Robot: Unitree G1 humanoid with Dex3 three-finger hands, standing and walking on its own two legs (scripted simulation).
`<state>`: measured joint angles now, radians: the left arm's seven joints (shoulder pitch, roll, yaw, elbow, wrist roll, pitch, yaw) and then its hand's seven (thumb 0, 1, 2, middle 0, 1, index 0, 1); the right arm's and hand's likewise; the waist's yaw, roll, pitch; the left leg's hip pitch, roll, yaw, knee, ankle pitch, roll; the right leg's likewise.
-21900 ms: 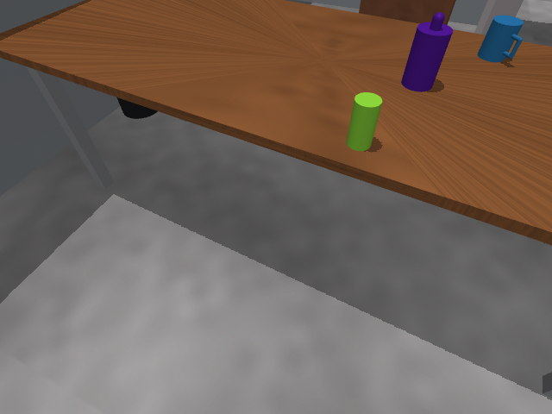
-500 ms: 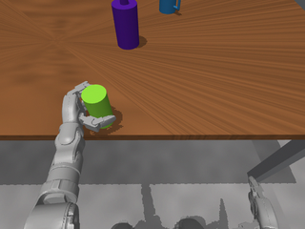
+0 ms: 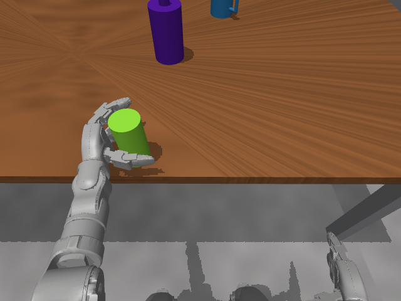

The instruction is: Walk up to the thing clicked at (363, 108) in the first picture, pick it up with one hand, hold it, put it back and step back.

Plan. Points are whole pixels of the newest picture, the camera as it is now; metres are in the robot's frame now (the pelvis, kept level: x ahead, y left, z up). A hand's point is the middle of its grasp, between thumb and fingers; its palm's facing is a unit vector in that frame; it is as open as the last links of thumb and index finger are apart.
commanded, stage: withdraw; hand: left
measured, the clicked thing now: (131, 139) +0.41 +0.14 +0.09
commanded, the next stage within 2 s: rise in 0.48 s
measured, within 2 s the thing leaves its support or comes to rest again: neither
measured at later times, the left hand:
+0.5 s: hand (79, 106) +0.43 +0.22 +0.16, palm faces +0.11 -0.99 -0.04, open 16.0 cm
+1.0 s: hand (21, 131) +0.35 +0.28 +0.19, palm faces +0.31 -0.90 -0.31, open 17.4 cm
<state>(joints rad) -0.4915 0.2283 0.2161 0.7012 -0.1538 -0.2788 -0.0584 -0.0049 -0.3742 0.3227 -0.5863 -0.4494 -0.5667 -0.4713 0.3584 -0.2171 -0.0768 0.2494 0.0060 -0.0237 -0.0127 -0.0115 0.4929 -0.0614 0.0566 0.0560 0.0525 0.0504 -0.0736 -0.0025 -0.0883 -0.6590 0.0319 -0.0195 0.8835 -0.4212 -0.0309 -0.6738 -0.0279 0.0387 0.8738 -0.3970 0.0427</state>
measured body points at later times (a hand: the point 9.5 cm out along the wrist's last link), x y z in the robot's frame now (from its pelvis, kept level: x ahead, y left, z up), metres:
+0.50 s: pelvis +0.01 +0.00 +0.01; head +0.03 +0.00 +0.46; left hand +0.41 +0.27 +0.17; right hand +0.16 -0.27 -0.04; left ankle +0.01 +0.14 -0.69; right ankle +0.02 -0.15 -0.69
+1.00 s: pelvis +0.01 +0.00 +0.02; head +0.02 -0.01 +0.47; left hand +0.33 +0.32 +0.20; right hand +0.14 -0.26 -0.05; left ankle +0.01 +0.14 -0.69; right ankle +0.02 -0.15 -0.69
